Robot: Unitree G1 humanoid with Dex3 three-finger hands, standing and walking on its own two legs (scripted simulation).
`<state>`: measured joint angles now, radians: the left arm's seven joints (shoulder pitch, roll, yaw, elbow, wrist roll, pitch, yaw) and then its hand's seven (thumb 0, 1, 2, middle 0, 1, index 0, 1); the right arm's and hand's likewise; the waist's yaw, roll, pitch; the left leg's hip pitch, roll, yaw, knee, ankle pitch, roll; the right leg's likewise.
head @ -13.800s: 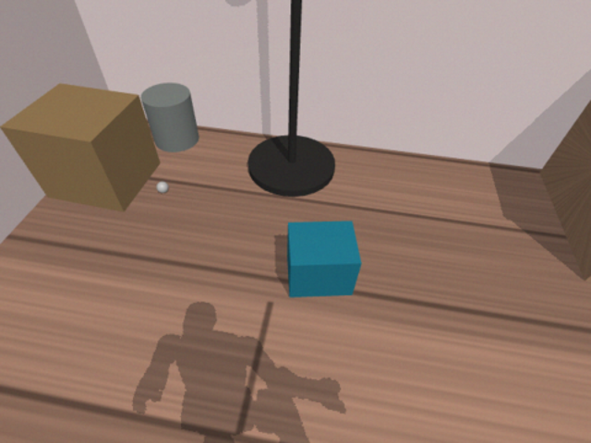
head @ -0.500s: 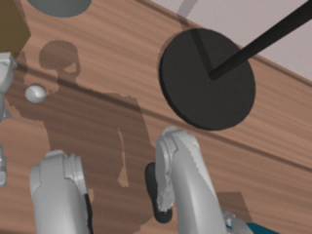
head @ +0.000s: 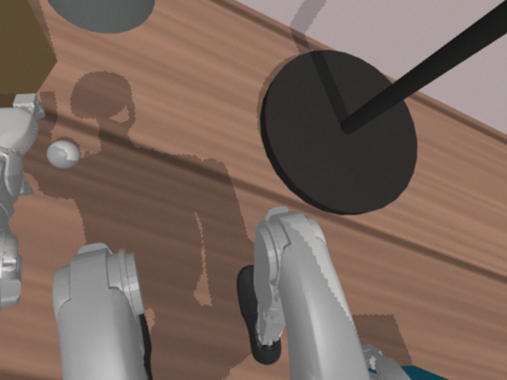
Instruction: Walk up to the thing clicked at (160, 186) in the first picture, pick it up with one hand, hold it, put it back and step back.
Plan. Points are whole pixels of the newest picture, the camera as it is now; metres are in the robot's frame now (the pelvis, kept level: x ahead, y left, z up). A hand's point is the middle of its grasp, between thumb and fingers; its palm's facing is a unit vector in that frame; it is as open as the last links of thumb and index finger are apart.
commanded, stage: approach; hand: left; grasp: from above
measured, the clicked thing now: (63, 154) +0.52 +0.24 -0.30
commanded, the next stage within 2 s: rest palm in 0.32 s
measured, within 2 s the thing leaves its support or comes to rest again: neither
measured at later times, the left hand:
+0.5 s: hand (31, 140) +0.51 +0.26 -0.18, palm faces -0.45 -0.09 -0.89, open 13.4 cm
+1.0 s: hand (60, 151) +0.51 +0.23 -0.24, palm faces -0.36 -0.03 -0.93, open 13.9 cm
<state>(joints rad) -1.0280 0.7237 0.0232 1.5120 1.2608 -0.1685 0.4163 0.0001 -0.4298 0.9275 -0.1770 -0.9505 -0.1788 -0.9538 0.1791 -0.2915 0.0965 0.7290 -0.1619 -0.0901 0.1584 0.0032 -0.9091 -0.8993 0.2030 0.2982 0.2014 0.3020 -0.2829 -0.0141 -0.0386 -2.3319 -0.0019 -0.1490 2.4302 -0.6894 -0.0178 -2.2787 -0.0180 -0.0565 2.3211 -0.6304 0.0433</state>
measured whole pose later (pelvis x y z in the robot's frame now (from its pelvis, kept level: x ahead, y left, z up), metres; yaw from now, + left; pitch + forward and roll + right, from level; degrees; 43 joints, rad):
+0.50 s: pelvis +0.00 +0.00 +0.00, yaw -1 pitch +33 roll -8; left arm -1.12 0.79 0.13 1.61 1.22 -0.03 0.42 0.00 -0.43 0.95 -0.15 -1.02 -0.16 -1.01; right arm 0.16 -0.32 0.16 0.64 -0.16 -0.10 0.18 0.00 -0.91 -0.90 0.20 0.30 0.20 0.30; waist -0.36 0.00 0.04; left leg -2.34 0.02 -0.16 2.45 -0.71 -0.02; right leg -2.30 0.00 -0.07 2.33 -0.63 0.05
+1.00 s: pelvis +0.01 +0.01 -0.02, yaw -5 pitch +31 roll -13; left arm -1.15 0.83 0.06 1.79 1.36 -0.12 0.72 0.00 -0.48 0.97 -0.10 -1.00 -0.10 -1.00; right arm 0.10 -0.33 0.21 0.68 -0.27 -0.16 0.25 0.00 -0.90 -0.90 0.20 0.30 0.20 0.30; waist -0.42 -0.07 0.09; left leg -2.37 0.01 -0.20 2.54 -0.73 0.01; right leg -2.29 0.01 -0.10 2.36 -0.64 0.06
